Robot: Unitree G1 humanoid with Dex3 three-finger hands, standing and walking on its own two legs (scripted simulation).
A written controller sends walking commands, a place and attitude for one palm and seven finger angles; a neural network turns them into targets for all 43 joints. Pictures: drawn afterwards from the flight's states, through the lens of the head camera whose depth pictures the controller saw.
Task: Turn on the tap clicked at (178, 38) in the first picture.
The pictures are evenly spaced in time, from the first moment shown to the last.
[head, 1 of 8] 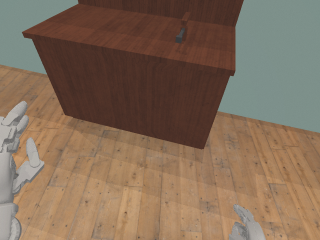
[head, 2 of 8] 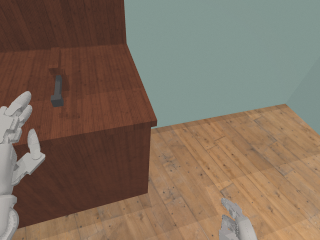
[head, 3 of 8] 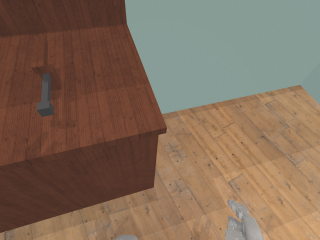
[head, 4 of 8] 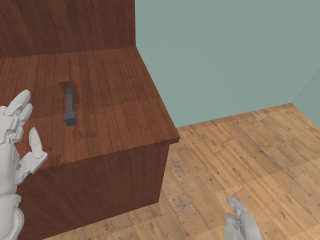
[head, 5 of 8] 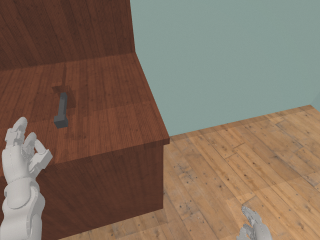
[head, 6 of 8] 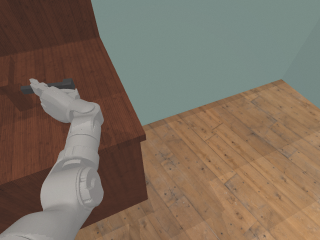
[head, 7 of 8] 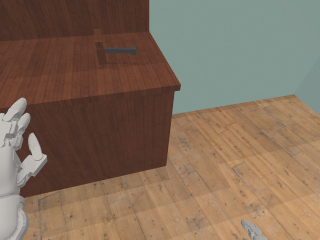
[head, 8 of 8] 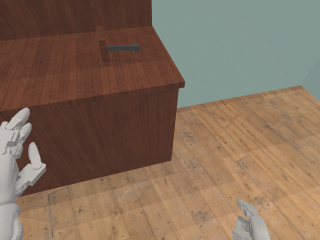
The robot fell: no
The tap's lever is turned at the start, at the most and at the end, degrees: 0 76 76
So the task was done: yes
